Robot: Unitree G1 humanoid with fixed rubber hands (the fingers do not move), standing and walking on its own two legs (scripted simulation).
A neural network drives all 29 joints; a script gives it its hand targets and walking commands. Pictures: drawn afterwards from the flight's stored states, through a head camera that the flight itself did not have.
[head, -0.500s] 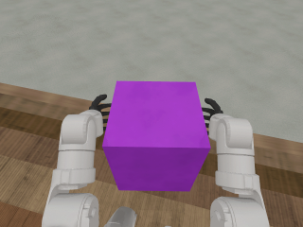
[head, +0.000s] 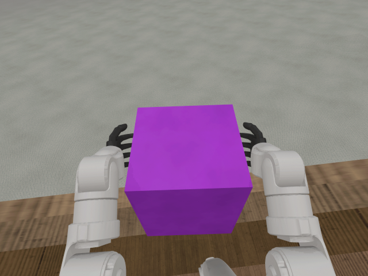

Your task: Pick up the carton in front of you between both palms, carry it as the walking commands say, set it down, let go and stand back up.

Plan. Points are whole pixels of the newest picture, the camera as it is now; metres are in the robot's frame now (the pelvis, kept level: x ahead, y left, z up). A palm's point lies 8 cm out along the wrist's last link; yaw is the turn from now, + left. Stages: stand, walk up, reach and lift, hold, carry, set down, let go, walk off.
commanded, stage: carry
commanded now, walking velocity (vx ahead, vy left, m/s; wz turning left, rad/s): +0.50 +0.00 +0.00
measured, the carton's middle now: (187, 174) +0.34 -0.06 +0.04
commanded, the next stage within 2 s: none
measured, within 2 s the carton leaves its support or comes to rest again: neither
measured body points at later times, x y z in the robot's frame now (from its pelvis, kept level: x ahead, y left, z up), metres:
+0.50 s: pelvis +0.38 -0.07 -0.20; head +0.42 -0.07 +0.25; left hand +0.72 +0.12 -0.12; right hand +0.74 -0.18 -0.14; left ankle +0.55 +0.02 -0.89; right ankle +0.23 -0.13 -0.82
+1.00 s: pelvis +0.79 -0.09 -0.42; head +0.78 -0.08 +0.02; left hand +1.13 +0.09 -0.32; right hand +1.16 -0.21 -0.31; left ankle +0.68 +0.02 -0.94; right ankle +0.83 -0.14 -1.13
